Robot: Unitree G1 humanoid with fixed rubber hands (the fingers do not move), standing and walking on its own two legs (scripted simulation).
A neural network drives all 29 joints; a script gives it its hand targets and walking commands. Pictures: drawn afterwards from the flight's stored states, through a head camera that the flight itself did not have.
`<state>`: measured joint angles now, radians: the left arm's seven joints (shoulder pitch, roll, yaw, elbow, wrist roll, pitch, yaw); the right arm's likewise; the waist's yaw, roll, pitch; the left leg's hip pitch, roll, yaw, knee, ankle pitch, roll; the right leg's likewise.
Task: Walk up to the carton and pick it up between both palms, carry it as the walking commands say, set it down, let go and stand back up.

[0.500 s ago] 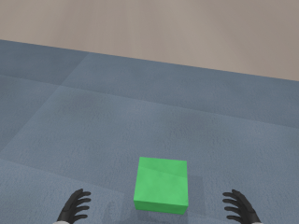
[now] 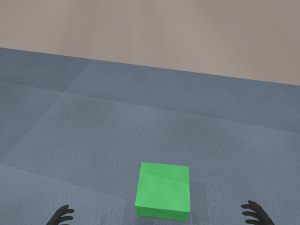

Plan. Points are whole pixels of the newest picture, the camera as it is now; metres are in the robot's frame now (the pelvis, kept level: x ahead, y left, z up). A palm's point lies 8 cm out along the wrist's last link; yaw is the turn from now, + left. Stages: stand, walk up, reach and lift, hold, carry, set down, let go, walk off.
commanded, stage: stand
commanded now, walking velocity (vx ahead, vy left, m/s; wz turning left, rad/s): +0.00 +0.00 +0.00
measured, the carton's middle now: (163, 191) +0.46 -0.03 -0.67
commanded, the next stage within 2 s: none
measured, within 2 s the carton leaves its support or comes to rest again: neither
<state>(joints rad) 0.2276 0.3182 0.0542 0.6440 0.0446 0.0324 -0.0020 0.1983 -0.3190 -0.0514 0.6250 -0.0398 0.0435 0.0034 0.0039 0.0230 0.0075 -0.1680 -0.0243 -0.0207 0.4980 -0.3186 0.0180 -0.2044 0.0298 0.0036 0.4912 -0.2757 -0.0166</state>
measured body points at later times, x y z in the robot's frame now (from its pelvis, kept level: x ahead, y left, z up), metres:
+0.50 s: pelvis +0.01 -0.01 +0.01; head +0.01 -0.01 +0.46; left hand +0.13 +0.29 -0.10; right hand +0.15 -0.30 -0.10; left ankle -0.03 +0.11 -0.74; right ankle -0.01 -0.11 -0.74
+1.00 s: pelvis -0.01 -0.01 +0.01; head -0.01 -0.01 +0.46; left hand +0.09 +0.31 -0.10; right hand +0.11 -0.31 -0.11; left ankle -0.03 +0.11 -0.74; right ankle -0.01 -0.11 -0.74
